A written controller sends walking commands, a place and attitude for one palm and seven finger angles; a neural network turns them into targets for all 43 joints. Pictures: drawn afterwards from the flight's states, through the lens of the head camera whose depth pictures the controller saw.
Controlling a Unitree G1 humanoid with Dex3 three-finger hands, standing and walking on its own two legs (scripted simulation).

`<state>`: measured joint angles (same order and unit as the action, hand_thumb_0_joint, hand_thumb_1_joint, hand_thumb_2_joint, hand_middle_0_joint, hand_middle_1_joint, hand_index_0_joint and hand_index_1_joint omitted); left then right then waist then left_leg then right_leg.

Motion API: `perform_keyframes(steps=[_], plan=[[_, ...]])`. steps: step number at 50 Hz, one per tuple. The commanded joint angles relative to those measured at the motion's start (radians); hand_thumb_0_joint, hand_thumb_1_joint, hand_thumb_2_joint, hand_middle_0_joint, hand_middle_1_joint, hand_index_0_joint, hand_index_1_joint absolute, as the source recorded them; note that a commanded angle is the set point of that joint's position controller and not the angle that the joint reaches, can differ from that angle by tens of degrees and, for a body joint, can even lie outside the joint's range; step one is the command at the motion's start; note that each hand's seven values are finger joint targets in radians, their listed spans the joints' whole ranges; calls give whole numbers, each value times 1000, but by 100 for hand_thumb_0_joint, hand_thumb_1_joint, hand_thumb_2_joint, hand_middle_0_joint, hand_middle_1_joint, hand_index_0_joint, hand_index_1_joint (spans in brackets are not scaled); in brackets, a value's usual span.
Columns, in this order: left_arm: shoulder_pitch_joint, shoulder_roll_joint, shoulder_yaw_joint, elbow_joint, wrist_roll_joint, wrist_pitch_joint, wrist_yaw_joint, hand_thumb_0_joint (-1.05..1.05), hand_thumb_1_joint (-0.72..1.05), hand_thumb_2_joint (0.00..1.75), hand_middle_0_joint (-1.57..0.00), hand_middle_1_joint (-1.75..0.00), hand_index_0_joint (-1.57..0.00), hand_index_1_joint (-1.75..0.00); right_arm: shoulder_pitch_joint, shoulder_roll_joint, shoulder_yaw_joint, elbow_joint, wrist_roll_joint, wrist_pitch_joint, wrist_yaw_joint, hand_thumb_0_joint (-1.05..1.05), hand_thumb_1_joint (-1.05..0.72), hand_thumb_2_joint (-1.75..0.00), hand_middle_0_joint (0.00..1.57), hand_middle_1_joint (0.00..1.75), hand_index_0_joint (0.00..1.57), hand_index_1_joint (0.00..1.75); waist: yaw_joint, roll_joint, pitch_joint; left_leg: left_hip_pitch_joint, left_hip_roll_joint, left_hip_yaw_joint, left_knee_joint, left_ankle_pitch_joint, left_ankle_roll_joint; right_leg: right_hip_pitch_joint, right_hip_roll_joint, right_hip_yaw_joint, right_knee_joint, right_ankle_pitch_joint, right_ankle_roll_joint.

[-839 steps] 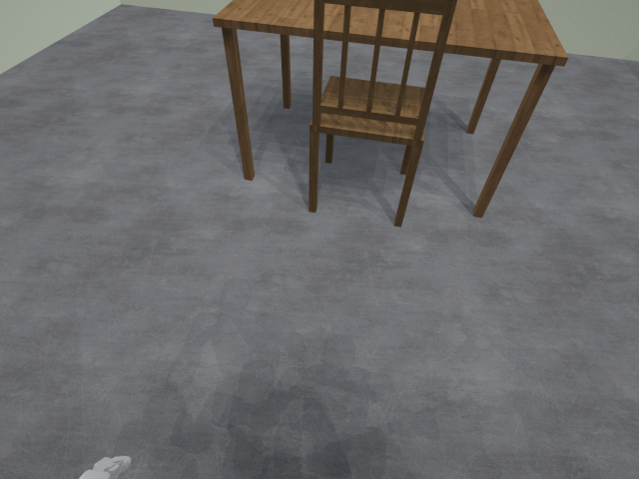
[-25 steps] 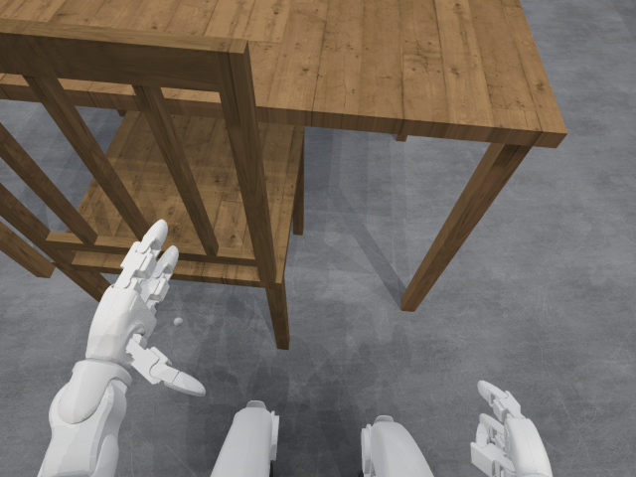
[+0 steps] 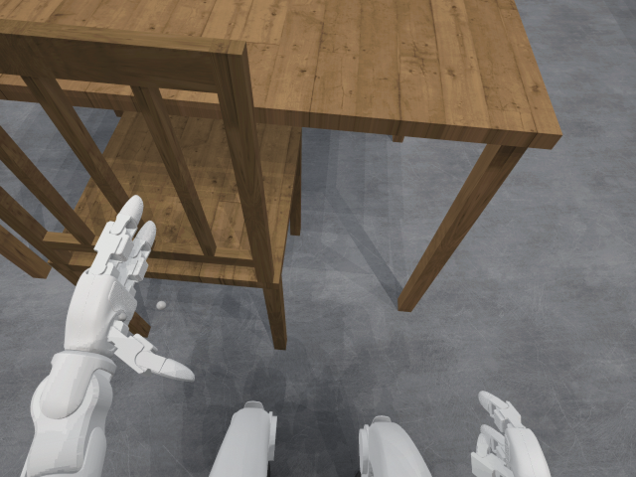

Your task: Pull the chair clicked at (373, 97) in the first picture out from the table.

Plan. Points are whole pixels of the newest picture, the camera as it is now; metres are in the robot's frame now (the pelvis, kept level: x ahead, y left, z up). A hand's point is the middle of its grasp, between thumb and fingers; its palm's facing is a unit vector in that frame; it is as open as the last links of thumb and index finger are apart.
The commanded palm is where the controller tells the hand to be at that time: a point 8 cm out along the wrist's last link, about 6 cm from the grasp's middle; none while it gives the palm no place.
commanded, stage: aim the fingers beside a spindle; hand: left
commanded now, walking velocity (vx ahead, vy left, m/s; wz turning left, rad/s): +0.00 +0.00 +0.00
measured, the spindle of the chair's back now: (107, 182) +0.46 +0.30 +0.06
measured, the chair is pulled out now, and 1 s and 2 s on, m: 0.00 0.00 0.00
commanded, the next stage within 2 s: push the fingers through the gap in 1.98 s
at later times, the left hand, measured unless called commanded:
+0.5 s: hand (166, 314) +0.30 +0.19 +0.02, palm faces -0.09 -1.00 -0.02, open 17.0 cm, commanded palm +0.29 +0.24 +0.04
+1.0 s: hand (180, 300) +0.31 +0.17 +0.05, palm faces -0.10 -0.99 -0.05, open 17.0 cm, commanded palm +0.30 +0.24 +0.04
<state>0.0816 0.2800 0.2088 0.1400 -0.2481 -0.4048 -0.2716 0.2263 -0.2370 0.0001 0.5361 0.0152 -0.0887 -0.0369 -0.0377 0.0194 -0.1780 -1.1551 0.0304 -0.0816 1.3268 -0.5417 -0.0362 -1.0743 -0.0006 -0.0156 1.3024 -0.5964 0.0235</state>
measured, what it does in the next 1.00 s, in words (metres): stands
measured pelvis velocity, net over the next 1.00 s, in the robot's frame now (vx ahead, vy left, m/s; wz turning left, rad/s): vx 0.01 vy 0.00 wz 0.00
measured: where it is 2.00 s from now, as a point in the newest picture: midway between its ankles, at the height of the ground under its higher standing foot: outside the picture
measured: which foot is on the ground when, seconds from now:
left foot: down 0.00-1.00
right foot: down 0.00-1.00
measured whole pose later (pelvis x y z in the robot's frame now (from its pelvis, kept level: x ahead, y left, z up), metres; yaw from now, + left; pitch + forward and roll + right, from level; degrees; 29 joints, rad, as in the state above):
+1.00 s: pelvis +0.01 +0.00 +0.00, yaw +0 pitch +22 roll -2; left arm 0.08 0.26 0.16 0.13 -0.23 -0.38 -0.25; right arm 0.22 -0.24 0.00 0.53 0.01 -0.08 -0.04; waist -0.05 0.02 -0.18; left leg -1.15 0.03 -0.07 1.31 -0.54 -0.03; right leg -1.07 0.00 -0.01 1.29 -0.60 0.03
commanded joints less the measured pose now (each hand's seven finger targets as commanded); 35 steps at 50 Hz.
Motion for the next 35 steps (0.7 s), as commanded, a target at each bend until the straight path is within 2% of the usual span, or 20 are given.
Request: perform_keyframes(steps=[1,2,5,7,8,9,10,11,12,14,16,19,21,24,26,27,31,32,33,35], plan=[[-79,121,60,-26,-20,-4,-33,0,-50,30,-6,-8,-6,-8,0,-152,-52,-135,13,-36,-8,0,-90,-90,20,30,20,30,-15,9,-258,244,-31,50,-180,175,62,113,32,-34,-215,186,-42],[-61,101,38,-7,-21,13,-54,0,-50,30,-6,-8,-6,-8,-1,-157,-54,-142,17,-32,-8,0,-90,-90,20,30,20,30,-15,2,-260,243,-32,56,-177,178,63,116,30,-33,-217,195,-39],[-129,81,-12,-105,-38,19,-88,0,-50,30,-6,-8,-6,-8,-5,-159,-58,-157,18,-42,-10,0,-90,-90,20,30,20,30,-23,24,-316,283,-30,48,-171,202,67,124,22,-33,-212,221,-39],[-115,121,25,-213,-51,-10,-83,0,-50,30,-6,-8,-6,-8,-8,-155,-62,-168,13,-53,-14,0,-90,-90,20,30,20,30,-3,47,-388,332,-29,47,-165,271,69,158,21,-29,-202,277,-42],[-129,161,59,-258,-51,-29,-67,0,-50,30,-6,-8,-6,-8,-7,-153,-62,-168,11,-56,-16,0,-90,-90,20,30,20,30,0,47,-394,348,-25,44,-170,287,66,159,22,-32,-199,284,-42],[-158,170,64,-313,-47,-52,-49,0,-50,30,-6,-8,-6,-8,-12,-148,-61,-164,7,-62,-17,0,-90,-90,20,30,20,30,3,77,-412,373,-25,44,-170,306,65,150,22,-32,-192,287,-43],[-150,179,75,-329,-43,-65,-27,0,-50,30,-6,-8,-6,-8,-12,-142,-58,-161,4,-65,-16,0,-90,-90,20,30,20,30,6,89,-400,379,-25,41,-176,307,62,142,22,-34,-192,277,-45],[-158,226,118,-331,-31,-77,0,0,-50,30,-6,-8,-6,-8,-8,-144,-57,-149,0,-65,-18,0,-90,-90,20,30,20,30,8,86,-381,368,-22,34,-178,306,60,130,27,-38,-182,267,-48],[-132,196,110,-296,-23,-77,17,0,-50,30,-6,-8,-6,-8,-13,-135,-55,-147,-1,-62,-15,0,-90,-90,20,30,20,30,8,87,-357,363,-25,37,-181,298,59,119,27,-39,-185,260,-47],[-170,171,94,-209,-3,-69,39,0,-50,30,-6,-8,-6,-8,-14,-135,-51,-129,-1,-54,-11,0,-90,-90,20,30,20,30,-15,71,-290,315,-25,37,-175,235,57,77,28,-44,-186,216,-43],[-129,162,97,-109,4,-41,30,0,-50,30,-6,-8,-6,-8,-9,-143,-52,-127,2,-45,-8,0,-90,-90,20,30,20,30,-11,47,-262,271,-27,38,-179,193,57,77,31,-45,-190,185,-45],[-85,100,35,-39,-9,11,-29,0,-50,30,-6,-8,-6,-8,-7,-155,-55,-145,11,-30,-5,0,-90,-90,20,30,20,30,-15,12,-284,264,-30,49,-179,189,59,105,29,-41,-204,204,-41],[-70,73,-3,-66,-29,28,-70,0,-50,30,-6,-8,-6,-8,-7,-157,-55,-164,16,-33,-5,0,-90,-90,20,30,20,30,-13,25,-319,285,-30,50,-176,214,64,130,28,-38,-209,229,-43],[-137,109,2,-210,-38,0,-78,0,-50,30,-6,-8,-6,-8,-13,-155,-58,-172,12,-41,-12,0,-90,-90,20,30,20,30,-15,54,-373,340,-27,44,-168,266,66,137,24,-35,-200,270,-40],[-200,170,46,-300,-34,-38,-42,0,-50,30,-6,-8,-6,-8,-16,-151,-54,-161,5,-53,-18,0,-90,-90,20,30,20,30,-15,79,-377,357,-24,35,-166,277,65,121,27,-37,-191,259,-44],[-189,186,74,-316,-32,-52,-20,0,-50,30,-6,-8,-6,-8,-16,-147,-55,-158,1,-56,-19,0,-90,-90,20,30,20,30,-3,76,-392,369,-24,35,-174,280,62,124,25,-37,-191,254,-45],[-171,210,131,-202,-6,-63,44,0,-50,30,-6,-8,-6,-8,-11,-140,-50,-129,-3,-50,-17,0,-90,-90,20,30,20,30,-3,64,-306,311,-25,32,-179,240,57,92,31,-45,-186,215,-46],[-168,170,100,-144,0,-49,40,0,-50,30,-6,-8,-6,-8,-16,-138,-47,-128,-2,-43,-13,0,-90,-90,20,30,20,30,-14,48,-287,289,-29,40,-176,211,58,90,29,-43,-194,200,-42],[-167,174,106,-89,6,-35,35,0,-50,30,-6,-8,-6,-8,-13,-143,-49,-124,2,-36,-13,0,-90,-90,20,30,20,30,-15,37,-267,266,-28,40,-180,181,55,80,31,-44,-194,179,-42],[-155,133,65,-26,3,-2,3,0,-50,30,-6,-8,-6,-8,-12,-151,-49,-131,7,-27,-10,0,-90,-90,20,30,20,30,-17,32,-264,252,-31,46,-182,155,56,83,29,-40,-204,167,-42]])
